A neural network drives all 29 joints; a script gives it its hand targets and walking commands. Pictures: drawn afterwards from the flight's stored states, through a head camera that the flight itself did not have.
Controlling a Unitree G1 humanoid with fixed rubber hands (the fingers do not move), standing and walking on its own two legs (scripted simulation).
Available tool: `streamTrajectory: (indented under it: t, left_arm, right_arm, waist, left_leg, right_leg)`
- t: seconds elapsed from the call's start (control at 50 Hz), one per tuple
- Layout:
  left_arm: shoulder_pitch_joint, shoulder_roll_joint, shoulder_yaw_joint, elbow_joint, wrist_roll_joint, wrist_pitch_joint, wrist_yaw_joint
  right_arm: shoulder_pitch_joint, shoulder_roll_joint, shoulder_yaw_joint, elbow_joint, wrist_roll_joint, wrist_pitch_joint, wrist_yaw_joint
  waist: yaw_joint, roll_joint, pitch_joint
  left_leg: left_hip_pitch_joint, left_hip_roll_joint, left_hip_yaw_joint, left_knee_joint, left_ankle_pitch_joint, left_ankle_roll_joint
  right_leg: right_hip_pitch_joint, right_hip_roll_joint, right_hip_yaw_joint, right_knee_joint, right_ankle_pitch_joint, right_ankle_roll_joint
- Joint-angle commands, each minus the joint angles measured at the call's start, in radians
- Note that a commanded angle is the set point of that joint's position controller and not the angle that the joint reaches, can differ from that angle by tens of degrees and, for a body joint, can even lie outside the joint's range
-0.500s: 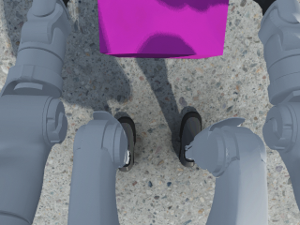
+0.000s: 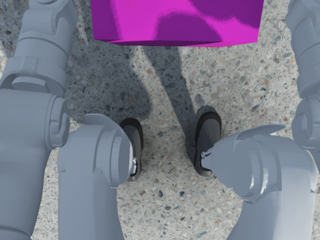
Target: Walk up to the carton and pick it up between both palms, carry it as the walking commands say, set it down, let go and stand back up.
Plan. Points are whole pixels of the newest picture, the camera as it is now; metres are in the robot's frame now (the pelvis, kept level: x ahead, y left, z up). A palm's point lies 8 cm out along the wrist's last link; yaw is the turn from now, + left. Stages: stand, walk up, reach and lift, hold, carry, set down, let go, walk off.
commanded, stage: reach and lift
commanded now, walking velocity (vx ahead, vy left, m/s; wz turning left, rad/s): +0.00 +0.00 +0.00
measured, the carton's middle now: out of the picture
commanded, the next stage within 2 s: none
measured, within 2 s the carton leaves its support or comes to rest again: leaves its support in 1.46 s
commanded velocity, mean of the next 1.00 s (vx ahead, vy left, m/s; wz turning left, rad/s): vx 0.00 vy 0.00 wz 0.00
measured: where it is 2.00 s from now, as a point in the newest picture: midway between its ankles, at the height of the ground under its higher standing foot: (168, 156)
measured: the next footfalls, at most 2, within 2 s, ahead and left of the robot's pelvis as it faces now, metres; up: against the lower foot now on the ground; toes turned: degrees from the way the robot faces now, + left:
none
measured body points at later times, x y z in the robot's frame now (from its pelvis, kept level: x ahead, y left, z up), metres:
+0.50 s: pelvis -0.01 +0.00 +0.01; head +0.38 +0.00 +0.23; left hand +0.56 +0.18 -0.19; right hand +0.56 -0.18 -0.19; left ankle +0.10 +0.11 -0.32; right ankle +0.13 -0.12 -0.32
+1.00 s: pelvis -0.01 +0.00 +0.00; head +0.37 +0.00 +0.22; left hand +0.56 +0.18 -0.19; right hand +0.57 -0.18 -0.19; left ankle +0.10 +0.11 -0.32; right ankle +0.13 -0.12 -0.32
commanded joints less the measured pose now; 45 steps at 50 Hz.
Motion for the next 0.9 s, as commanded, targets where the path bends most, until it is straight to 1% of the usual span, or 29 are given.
streamTrajectory:
  t: [0.0,0.14,0.36,0.4,0.48,0.58,0.66,0.72,0.76,0.82,0.88]
  left_arm:
    - [-0.254,0.131,0.014,-0.072,-0.003,-0.018,0.001]
    - [-0.267,0.100,-0.007,-0.022,-0.022,-0.020,-0.003]
    - [-0.324,0.068,-0.024,-0.025,-0.015,-0.031,0.014]
    - [-0.335,0.040,-0.040,-0.032,-0.022,-0.034,0.013]
    - [-0.352,-0.008,-0.071,-0.044,-0.040,-0.037,0.009]
    - [-0.380,-0.089,-0.107,-0.053,-0.057,-0.046,-0.005]
    - [-0.407,-0.177,-0.136,-0.062,-0.066,-0.049,-0.026]
    - [-0.443,-0.293,-0.159,-0.066,-0.067,-0.048,-0.056]
    - [-0.481,-0.417,-0.176,-0.072,-0.061,-0.041,-0.090]
    - [-0.548,-0.641,-0.184,-0.093,-0.033,-0.016,-0.159]
    - [-0.576,-0.772,-0.159,-0.122,0.004,0.013,-0.217]
  right_arm:
    - [-0.218,-0.116,-0.011,-0.078,-0.005,-0.019,-0.003]
    - [-0.242,-0.098,-0.002,-0.057,-0.012,-0.024,-0.009]
    - [-0.291,-0.045,0.023,-0.044,-0.009,-0.036,-0.025]
    - [-0.297,-0.025,0.033,-0.047,-0.006,-0.040,-0.027]
    - [-0.298,0.004,0.034,-0.043,-0.014,-0.045,-0.030]
    - [-0.324,0.087,0.079,-0.055,0.009,-0.049,-0.008]
    - [-0.350,0.165,0.111,-0.060,0.023,-0.049,0.015]
    - [-0.389,0.276,0.138,-0.067,0.027,-0.044,0.045]
    - [-0.428,0.399,0.157,-0.078,0.021,-0.035,0.078]
    - [-0.495,0.625,0.176,-0.108,-0.001,-0.009,0.144]
    - [-0.508,0.758,0.162,-0.141,-0.031,0.021,0.200]
  waist:
    - [0.006,0.028,-1.270]
    - [-0.007,0.007,-1.219]
    - [0.004,0.010,-1.267]
    - [-0.003,0.013,-1.274]
    - [-0.029,0.022,-1.273]
    - [-0.028,0.021,-1.253]
    - [-0.037,0.023,-1.237]
    - [-0.042,0.026,-1.221]
    - [-0.046,0.027,-1.204]
    - [-0.048,0.026,-1.160]
    - [-0.043,0.018,-1.102]
  left_leg:
    - [0.516,-0.016,-0.032,-0.220,0.354,-0.040]
    - [0.456,-0.022,-0.036,-0.235,0.313,-0.039]
    - [0.483,-0.037,-0.030,-0.241,0.326,-0.037]
    - [0.488,-0.041,-0.029,-0.241,0.331,-0.038]
    - [0.493,-0.049,-0.030,-0.240,0.334,-0.040]
    - [0.495,-0.056,-0.033,-0.243,0.341,-0.036]
    - [0.502,-0.060,-0.036,-0.245,0.341,-0.031]
    - [0.506,-0.065,-0.038,-0.243,0.338,-0.028]
    - [0.502,-0.071,-0.038,-0.240,0.333,-0.025]
    - [0.478,-0.084,-0.033,-0.232,0.309,-0.021]
    - [0.434,-0.091,-0.022,-0.223,0.272,-0.018]
  right_leg:
    - [0.691,0.041,0.022,-0.097,0.323,0.031]
    - [0.684,0.044,0.025,-0.111,0.295,0.030]
    - [0.717,0.062,0.030,-0.118,0.305,0.031]
    - [0.726,0.065,0.030,-0.121,0.312,0.029]
    - [0.725,0.070,0.028,-0.124,0.317,0.024]
    - [0.719,0.075,0.028,-0.128,0.320,0.020]
    - [0.708,0.080,0.024,-0.132,0.316,0.017]
    - [0.694,0.085,0.019,-0.134,0.309,0.015]
    - [0.680,0.091,0.014,-0.132,0.302,0.014]
    - [0.651,0.103,0.004,-0.126,0.280,0.009]
    - [0.622,0.113,-0.006,-0.120,0.253,0.005]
